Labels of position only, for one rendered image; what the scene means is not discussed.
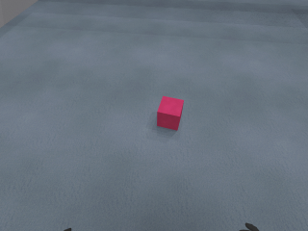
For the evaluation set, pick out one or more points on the carton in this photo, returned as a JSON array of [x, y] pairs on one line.
[[169, 112]]

